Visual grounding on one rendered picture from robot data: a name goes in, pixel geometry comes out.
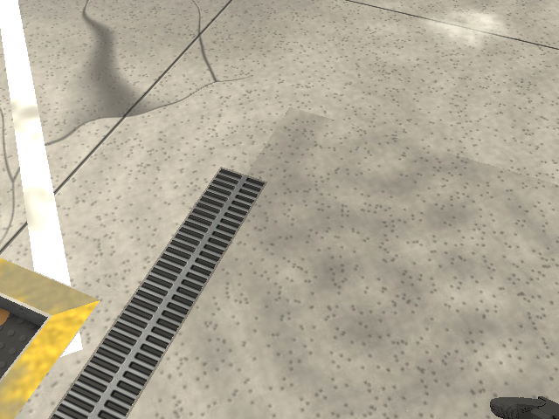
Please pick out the robot right hand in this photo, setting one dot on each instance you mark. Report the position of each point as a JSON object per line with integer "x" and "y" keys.
{"x": 524, "y": 408}

